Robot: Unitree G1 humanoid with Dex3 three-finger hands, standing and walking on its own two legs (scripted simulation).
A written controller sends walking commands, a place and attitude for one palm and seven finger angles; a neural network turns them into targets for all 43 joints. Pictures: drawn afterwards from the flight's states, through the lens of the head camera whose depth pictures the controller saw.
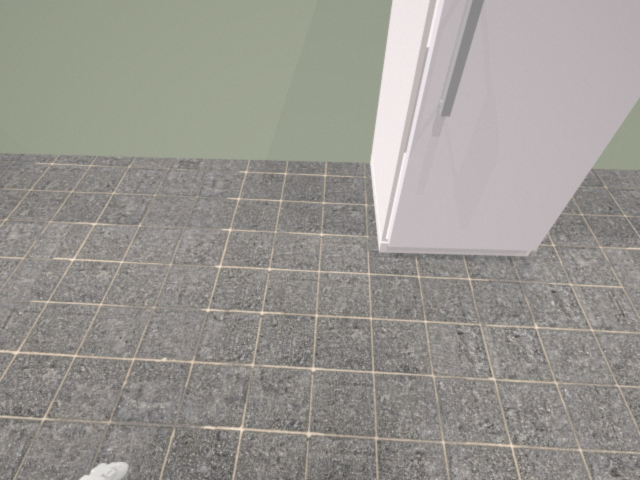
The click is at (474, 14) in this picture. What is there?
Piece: fridge door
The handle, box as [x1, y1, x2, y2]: [439, 0, 483, 116]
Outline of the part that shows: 483,0 469,0 444,94 439,103 440,115 449,116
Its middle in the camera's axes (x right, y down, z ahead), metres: +0.33 -0.46 +0.91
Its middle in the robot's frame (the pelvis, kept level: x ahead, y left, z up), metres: +1.02 -0.27 +0.10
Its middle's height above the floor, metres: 0.87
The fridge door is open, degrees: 0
